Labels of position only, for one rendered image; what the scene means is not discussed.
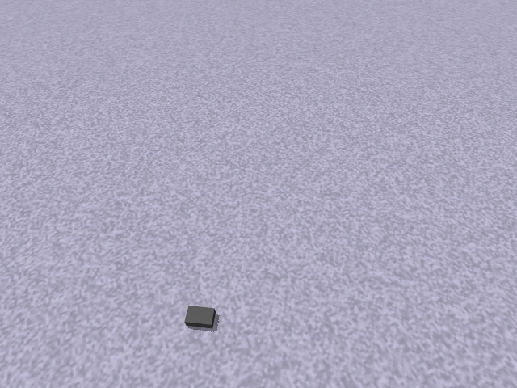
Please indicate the small box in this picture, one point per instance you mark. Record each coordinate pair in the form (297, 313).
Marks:
(200, 316)

